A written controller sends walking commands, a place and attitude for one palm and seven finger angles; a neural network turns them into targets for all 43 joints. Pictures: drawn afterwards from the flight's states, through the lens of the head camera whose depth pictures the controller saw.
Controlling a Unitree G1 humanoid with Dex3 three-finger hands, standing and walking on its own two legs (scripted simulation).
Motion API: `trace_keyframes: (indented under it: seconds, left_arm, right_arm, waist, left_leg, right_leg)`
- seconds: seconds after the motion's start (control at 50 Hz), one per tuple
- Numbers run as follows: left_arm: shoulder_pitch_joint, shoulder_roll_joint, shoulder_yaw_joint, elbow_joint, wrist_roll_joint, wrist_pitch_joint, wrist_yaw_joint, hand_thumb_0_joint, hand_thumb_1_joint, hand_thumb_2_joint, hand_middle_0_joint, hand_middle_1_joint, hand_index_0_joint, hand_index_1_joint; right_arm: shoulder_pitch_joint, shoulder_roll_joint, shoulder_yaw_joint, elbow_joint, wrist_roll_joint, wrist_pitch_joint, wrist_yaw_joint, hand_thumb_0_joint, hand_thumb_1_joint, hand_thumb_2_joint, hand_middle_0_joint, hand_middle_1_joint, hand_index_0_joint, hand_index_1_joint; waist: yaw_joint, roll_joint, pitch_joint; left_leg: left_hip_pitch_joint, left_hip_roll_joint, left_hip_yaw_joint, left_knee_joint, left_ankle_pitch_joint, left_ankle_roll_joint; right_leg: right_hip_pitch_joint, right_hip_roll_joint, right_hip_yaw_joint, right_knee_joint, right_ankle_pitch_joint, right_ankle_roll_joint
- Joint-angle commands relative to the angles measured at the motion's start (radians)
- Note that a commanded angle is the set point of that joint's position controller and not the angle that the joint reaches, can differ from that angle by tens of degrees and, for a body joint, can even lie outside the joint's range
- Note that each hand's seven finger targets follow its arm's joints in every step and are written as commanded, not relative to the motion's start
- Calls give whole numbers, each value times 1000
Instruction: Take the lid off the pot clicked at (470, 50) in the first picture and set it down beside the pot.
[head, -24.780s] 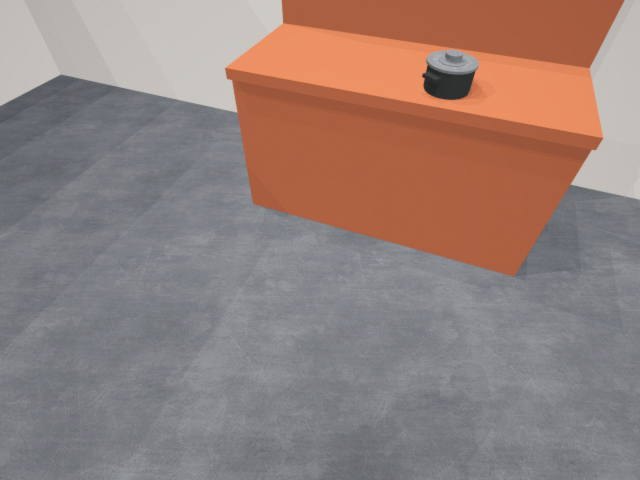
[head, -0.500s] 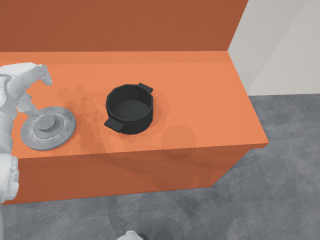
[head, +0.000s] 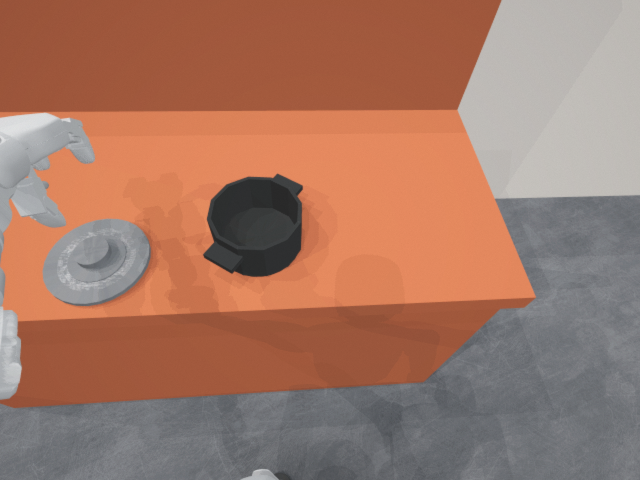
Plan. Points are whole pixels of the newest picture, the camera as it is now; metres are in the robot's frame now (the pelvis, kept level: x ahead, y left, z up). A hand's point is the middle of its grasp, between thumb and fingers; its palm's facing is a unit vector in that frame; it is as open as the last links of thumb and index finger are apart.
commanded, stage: draw the hand back to the body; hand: left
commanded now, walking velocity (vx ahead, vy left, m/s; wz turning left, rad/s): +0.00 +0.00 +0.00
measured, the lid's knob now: (92, 252) +0.45 +0.35 -0.06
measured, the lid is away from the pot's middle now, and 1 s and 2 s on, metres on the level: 0.26 0.26 0.26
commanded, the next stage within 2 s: none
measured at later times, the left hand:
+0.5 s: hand (50, 213) +0.40 +0.30 +0.11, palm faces -0.22 -0.40 -0.89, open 11.0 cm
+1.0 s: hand (69, 202) +0.38 +0.25 +0.15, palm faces +0.46 -0.83 -0.31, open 9.7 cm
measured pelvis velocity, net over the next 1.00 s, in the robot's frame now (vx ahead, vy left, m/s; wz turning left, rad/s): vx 0.03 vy -0.05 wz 0.00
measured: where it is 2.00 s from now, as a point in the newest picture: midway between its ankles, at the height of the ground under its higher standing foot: outside the picture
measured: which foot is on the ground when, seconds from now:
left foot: down 0.00-1.00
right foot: down 0.00-1.00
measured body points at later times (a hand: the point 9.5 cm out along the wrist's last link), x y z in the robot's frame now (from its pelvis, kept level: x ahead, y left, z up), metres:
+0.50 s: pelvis +0.00 -0.01 +0.01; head +0.06 -0.02 +0.45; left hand +0.40 +0.32 +0.16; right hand +0.12 -0.28 -0.11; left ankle +0.04 +0.07 -0.73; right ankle -0.03 -0.16 -0.73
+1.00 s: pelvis +0.03 -0.05 +0.02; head +0.04 -0.06 +0.47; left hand +0.35 +0.30 +0.17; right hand +0.16 -0.31 -0.09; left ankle +0.04 +0.07 -0.73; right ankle -0.03 -0.16 -0.73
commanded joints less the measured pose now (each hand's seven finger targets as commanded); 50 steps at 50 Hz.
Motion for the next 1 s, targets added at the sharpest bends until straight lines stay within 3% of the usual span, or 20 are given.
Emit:
trace_keyframes:
  seconds: [0.0,0.06,0.18,0.26,0.3,0.34,0.4,0.42,0.44,0.46,0.5,0.52,0.58,0.62,0.66,0.74,0.78,0.82,0.92,0.98]
  left_arm:
    - [-414,309,92,-245,-11,-11,35,0,6,610,-335,-886,-335,-886]
    - [-346,372,164,-257,-14,-15,43,0,6,610,-335,-886,-335,-886]
    - [-230,332,161,-295,-39,-15,38,0,6,610,-335,-886,-335,-886]
    - [-210,362,204,-398,-53,-23,39,0,6,610,-335,-886,-335,-886]
    - [-166,302,165,-383,-69,-18,31,0,6,610,-335,-886,-335,-886]
    - [-132,341,201,-395,-73,-14,34,0,6,610,-335,-886,-335,-886]
    - [-146,280,160,-526,-84,-17,30,0,6,610,-335,-886,-335,-886]
    - [-95,307,196,-507,-86,-14,32,0,6,610,-335,-886,-335,-886]
    - [-132,-6,251,-444,-688,-21,181,0,6,610,-335,-886,-335,-886]
    - [-111,-3,223,-464,-748,-24,257,0,6,610,-335,-886,-335,-886]
    - [-61,20,302,-436,-874,-20,351,0,6,610,-335,-886,-335,-886]
    - [-100,36,326,-498,-901,-27,384,0,6,610,-335,-886,-335,-886]
    - [-79,55,395,-629,-927,-38,453,0,51,624,-328,-857,-328,-857]
    - [14,12,397,-647,-944,-34,477,0,95,639,-321,-827,-321,-827]
    - [131,4,427,-633,-967,-19,491,0,140,653,-315,-798,-315,-798]
    - [199,-33,423,-773,-983,-23,497,0,229,682,-301,-739,-301,-739]
    - [299,-32,451,-762,-989,-6,501,0,274,697,-294,-710,-294,-710]
    - [298,-59,429,-833,-994,-12,498,0,319,711,-288,-681,-288,-681]
    - [407,-88,432,-873,-1010,6,499,0,431,748,-271,-608,-271,-608]
    - [416,-66,457,-1000,-1015,-3,505,0,498,769,-261,-564,-261,-564]
  right_arm:
    - [51,-177,-65,-85,-2,-15,-10,0,-900,-900,200,300,200,300]
    - [42,-173,-68,-97,-3,-2,-9,0,-900,-900,200,300,200,300]
    - [-10,-160,-66,-120,0,14,5,0,-900,-900,200,300,200,300]
    - [-42,-157,-64,-141,-1,24,7,0,-900,-900,200,300,200,300]
    - [-59,-150,-62,-146,0,20,11,0,-900,-900,200,300,200,300]
    - [-68,-149,-61,-151,1,27,9,0,-900,-900,200,300,200,300]
    - [-106,-137,-61,-168,1,22,13,0,-900,-900,200,300,200,300]
    - [-96,-138,-61,-166,-4,27,11,0,-900,-900,200,300,200,300]
    - [18,-69,-37,-205,11,-20,0,0,-900,-900,200,300,200,300]
    - [-36,-102,-19,-195,9,-48,-9,0,-900,-900,200,300,200,300]
    - [-68,-129,-15,-176,-2,-86,-27,0,-900,-900,200,300,200,300]
    - [-70,-129,-17,-171,-8,-107,-28,0,-900,-900,200,300,200,300]
    - [-86,-122,-17,-160,-24,-154,-16,0,-900,-900,200,300,200,300]
    - [-97,-113,-16,-153,-33,-176,-5,0,-900,-900,200,300,200,300]
    - [-98,-115,-20,-150,-33,-184,3,0,-900,-900,200,300,200,300]
    - [-121,-111,-29,-164,-36,-207,14,0,-900,-900,200,300,200,300]
    - [-123,-113,-35,-158,-37,-206,17,0,-900,-900,200,300,200,300]
    - [-132,-108,-36,-162,-35,-211,19,0,-900,-900,200,300,200,300]
    - [-148,-106,-41,-157,-32,-214,20,0,-900,-900,200,300,200,300]
    - [-172,-100,-41,-166,-32,-226,18,0,-900,-900,200,300,200,300]
  waist:
    - [5,132,-395]
    - [17,94,-426]
    - [22,85,-360]
    - [36,93,-394]
    - [31,75,-335]
    - [36,59,-341]
    - [39,116,-343]
    - [45,91,-363]
    - [-12,46,-223]
    - [14,23,-199]
    - [32,-66,-209]
    - [35,-25,-244]
    - [57,158,-281]
    - [63,172,-232]
    - [77,98,-200]
    - [80,95,-217]
    - [86,37,-206]
    - [80,73,-214]
    - [81,19,-164]
    - [91,39,-206]
  left_leg:
    - [534,2,-57,-31,314,15]
    - [529,-5,-53,-29,318,23]
    - [515,-6,-46,-40,313,27]
    - [541,-12,-52,-51,330,31]
    - [512,-11,-45,-58,302,32]
    - [509,-16,-44,-62,282,35]
    - [555,-10,-52,-69,315,32]
    - [570,-16,-57,-69,325,36]
    - [666,48,-73,-110,118,3]
    - [677,71,-133,-168,-19,-10]
    - [613,65,-115,-200,-57,-12]
    - [624,57,-98,-198,5,-17]
    - [681,47,-81,-185,164,-38]
    - [656,44,-70,-194,192,-44]
    - [608,41,-60,-196,190,-41]
    - [626,36,-40,-181,289,-38]
    - [604,30,-21,-170,301,-30]
    - [622,24,-11,-174,339,-31]
    - [602,13,5,-169,331,-22]
    - [642,11,3,-164,360,-17]
  right_leg:
    - [-123,71,-65,-60,199,-83]
    - [-71,70,-63,-63,223,-77]
    - [-56,66,-70,-76,223,-73]
    - [-17,62,-69,-79,243,-74]
    - [-23,59,-67,-93,231,-74]
    - [5,58,-66,-90,237,-72]
    - [-6,56,-67,-103,230,-76]
    - [9,61,-69,-105,234,-74]
    - [-28,46,-68,-127,150,-99]
    - [-30,37,-57,-140,78,-99]
    - [45,28,-32,-173,80,-90]
    - [81,26,-23,-174,119,-86]
    - [141,23,-22,-173,211,-94]
    - [168,26,-26,-179,235,-92]
    - [207,24,-31,-177,257,-89]
    - [242,27,-31,-167,349,-82]
    - [264,26,-27,-166,391,-74]
    - [270,32,-24,-168,424,-73]
    - [275,30,-23,-174,464,-62]
    - [299,24,-21,-171,501,-60]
